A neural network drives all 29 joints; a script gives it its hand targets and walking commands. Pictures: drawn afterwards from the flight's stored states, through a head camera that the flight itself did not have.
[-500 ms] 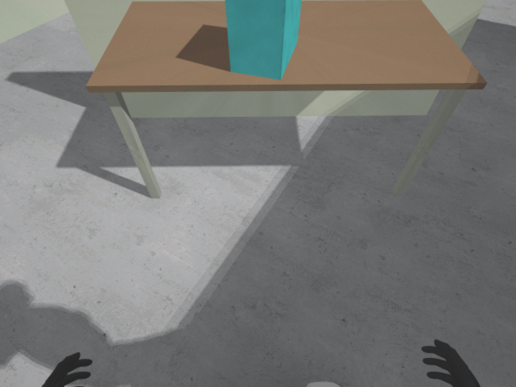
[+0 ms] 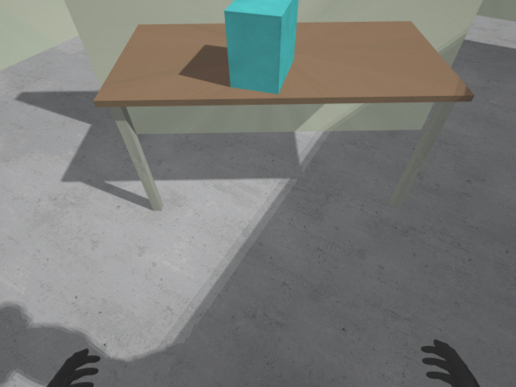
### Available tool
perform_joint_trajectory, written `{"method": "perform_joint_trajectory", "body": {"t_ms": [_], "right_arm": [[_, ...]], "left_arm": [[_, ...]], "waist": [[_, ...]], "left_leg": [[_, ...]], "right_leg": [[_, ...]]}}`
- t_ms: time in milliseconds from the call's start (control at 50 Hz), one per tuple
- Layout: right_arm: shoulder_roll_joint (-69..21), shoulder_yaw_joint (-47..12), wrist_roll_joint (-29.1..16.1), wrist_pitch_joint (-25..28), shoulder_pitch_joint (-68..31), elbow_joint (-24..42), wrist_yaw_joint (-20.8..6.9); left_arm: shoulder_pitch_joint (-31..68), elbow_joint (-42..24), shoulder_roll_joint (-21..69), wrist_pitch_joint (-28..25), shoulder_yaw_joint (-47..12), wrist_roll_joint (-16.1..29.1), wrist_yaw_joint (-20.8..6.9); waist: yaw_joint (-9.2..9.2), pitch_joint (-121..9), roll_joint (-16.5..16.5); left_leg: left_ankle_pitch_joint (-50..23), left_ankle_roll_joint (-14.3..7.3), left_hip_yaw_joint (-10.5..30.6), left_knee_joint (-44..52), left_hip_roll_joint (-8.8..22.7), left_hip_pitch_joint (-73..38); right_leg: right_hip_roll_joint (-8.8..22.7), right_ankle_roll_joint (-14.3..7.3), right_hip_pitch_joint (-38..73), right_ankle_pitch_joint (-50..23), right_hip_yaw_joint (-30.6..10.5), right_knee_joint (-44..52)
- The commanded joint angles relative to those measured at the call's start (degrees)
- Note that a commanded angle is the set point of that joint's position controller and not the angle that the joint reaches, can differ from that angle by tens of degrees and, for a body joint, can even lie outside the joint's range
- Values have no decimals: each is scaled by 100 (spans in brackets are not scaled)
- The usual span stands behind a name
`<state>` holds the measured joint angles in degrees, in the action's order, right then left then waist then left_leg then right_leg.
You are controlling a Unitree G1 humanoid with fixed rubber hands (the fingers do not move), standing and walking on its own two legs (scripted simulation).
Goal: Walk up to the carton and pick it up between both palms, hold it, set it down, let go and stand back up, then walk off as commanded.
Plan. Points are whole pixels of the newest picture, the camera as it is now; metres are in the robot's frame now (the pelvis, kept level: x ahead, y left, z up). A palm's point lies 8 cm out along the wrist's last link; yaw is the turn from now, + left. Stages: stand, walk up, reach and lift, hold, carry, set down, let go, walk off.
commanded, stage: stand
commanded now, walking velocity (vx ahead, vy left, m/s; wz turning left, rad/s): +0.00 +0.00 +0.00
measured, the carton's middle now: (264, 38) +1.17 -0.03 +0.01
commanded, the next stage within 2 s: none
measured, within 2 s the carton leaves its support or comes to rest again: neither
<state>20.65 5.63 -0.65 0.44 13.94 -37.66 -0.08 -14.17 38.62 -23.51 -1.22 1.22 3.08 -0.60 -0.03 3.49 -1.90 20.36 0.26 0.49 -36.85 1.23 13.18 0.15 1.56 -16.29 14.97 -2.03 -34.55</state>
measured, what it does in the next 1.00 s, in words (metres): stands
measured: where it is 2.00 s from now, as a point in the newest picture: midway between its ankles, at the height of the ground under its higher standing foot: outside the picture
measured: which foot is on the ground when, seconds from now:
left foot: down 0.00-1.00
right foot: down 0.00-1.00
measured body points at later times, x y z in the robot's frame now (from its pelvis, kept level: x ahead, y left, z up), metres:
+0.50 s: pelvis -0.02 +0.00 +0.00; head -0.03 -0.01 +0.45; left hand +0.11 +0.30 -0.07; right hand +0.11 -0.31 -0.09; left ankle +0.00 +0.12 -0.73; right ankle +0.04 -0.14 -0.73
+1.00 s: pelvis -0.02 +0.00 +0.00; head -0.02 -0.01 +0.45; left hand +0.12 +0.30 -0.07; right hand +0.12 -0.31 -0.08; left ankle +0.00 +0.12 -0.73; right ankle +0.04 -0.14 -0.73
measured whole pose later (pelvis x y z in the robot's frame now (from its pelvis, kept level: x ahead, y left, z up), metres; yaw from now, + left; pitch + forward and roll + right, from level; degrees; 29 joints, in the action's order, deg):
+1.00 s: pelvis -0.02 +0.00 +0.00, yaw +0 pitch -4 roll +0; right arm 20.6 5.5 -0.6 1.1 13.9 -37.7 -0.3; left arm -14.1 38.6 -23.5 -1.9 0.0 3.1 -0.6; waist -0.2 3.5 -1.9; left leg 18.7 0.4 0.5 -36.1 1.3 13.2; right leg 0.1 1.4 -16.2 13.2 -2.0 -33.6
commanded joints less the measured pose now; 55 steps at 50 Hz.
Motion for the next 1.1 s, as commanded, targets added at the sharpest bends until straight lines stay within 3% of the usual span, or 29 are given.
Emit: {"method": "perform_joint_trajectory", "body": {"t_ms": [0,120,260,640,1080], "right_arm": [[1291,52,43,134,-474,119,-40],[1268,34,78,157,-532,58,-84],[1287,60,88,195,-514,51,-122],[1306,60,46,246,-590,83,-118],[1287,70,57,229,-584,77,-115]], "left_arm": [[621,-141,-1008,-95,233,-275,79],[736,-154,-1039,-114,191,-299,51],[769,-203,-1104,-153,213,-327,23],[689,-187,-1056,-205,195,-285,46],[719,-200,-1065,-190,203,-294,50]], "waist": [[-43,-783,361],[-49,-349,402],[-46,-88,463],[-12,-465,475],[-24,-337,540]], "left_leg": [[-1032,-208,588,1253,702,-337],[306,-173,693,1590,653,45],[855,-174,733,1675,594,179],[-107,-197,773,1550,697,-28],[129,-201,762,1580,686,36]], "right_leg": [[636,-281,627,-1263,-490,649],[645,-262,264,-8,-651,991],[631,-258,-66,870,-789,1223],[635,-252,323,-457,-677,907],[631,-254,181,-104,-709,1019]]}}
